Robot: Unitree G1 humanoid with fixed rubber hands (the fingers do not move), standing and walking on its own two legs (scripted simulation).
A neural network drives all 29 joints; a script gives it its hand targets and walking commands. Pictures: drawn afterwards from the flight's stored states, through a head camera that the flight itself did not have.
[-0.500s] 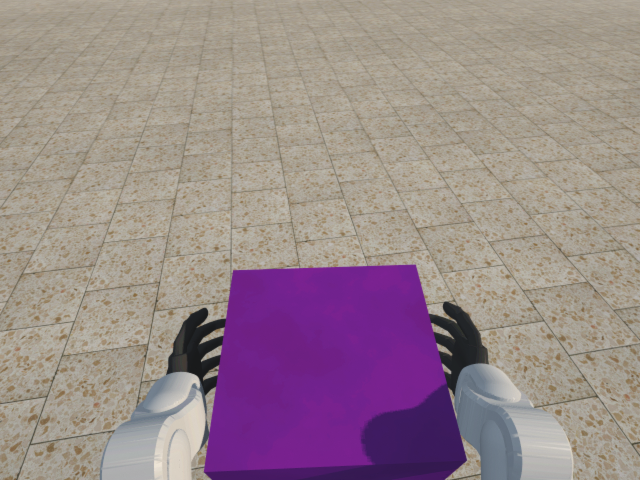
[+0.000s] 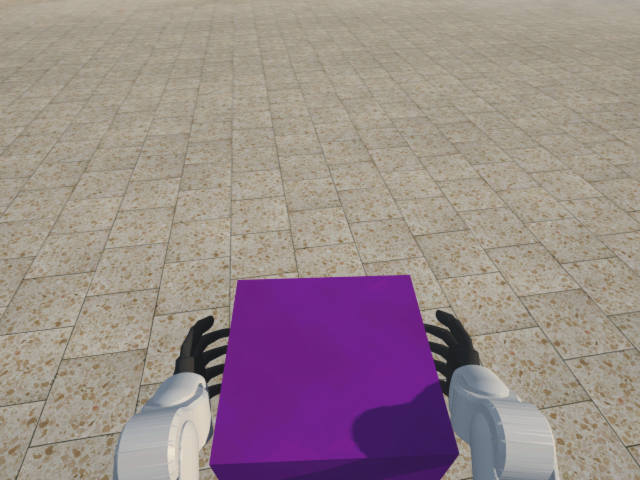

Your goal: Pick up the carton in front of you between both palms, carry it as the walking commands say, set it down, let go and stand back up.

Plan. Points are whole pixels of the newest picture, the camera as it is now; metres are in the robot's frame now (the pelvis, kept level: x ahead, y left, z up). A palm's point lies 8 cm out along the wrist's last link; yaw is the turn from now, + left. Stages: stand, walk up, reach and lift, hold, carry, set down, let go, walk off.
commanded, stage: carry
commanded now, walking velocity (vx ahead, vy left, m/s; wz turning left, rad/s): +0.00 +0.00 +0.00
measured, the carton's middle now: (327, 403) +0.24 +0.00 +0.01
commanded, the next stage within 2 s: hold in 1.02 s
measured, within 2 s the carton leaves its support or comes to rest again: neither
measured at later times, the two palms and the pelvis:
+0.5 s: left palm (201, 390) +0.25 +0.15 +0.03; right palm (445, 383) +0.25 -0.15 +0.03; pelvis -0.03 +0.00 +0.00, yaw +0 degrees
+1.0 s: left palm (197, 380) +0.26 +0.16 +0.04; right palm (440, 371) +0.26 -0.14 +0.04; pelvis -0.03 +0.01 +0.00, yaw +0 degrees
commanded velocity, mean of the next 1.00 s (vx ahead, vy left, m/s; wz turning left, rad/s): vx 0.00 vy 0.00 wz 0.00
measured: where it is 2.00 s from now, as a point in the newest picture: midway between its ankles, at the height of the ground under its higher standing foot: outside the picture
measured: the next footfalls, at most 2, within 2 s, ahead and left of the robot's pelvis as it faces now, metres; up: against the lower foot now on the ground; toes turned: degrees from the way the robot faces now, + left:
none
